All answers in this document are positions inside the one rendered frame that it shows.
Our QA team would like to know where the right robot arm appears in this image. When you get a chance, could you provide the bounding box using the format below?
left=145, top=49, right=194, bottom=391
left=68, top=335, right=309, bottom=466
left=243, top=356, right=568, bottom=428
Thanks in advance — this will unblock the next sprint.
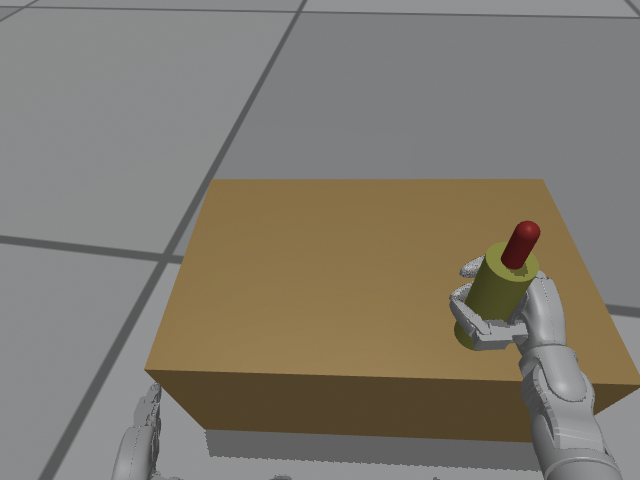
left=518, top=344, right=623, bottom=480

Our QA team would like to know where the right robot hand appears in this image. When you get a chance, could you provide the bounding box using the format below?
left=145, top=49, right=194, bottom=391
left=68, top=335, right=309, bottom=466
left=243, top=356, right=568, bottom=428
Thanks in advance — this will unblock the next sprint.
left=449, top=255, right=567, bottom=356

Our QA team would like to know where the left robot hand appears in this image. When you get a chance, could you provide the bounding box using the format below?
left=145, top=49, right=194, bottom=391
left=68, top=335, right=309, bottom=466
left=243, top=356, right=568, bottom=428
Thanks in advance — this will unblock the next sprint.
left=111, top=382, right=183, bottom=480

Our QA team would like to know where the bottle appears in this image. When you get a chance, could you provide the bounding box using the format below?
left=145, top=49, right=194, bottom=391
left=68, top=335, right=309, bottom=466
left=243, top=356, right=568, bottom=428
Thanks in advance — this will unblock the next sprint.
left=454, top=221, right=540, bottom=351

